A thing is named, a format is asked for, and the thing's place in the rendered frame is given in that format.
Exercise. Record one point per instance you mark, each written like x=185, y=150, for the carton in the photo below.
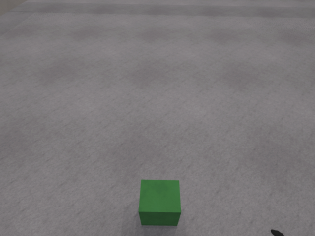
x=159, y=202

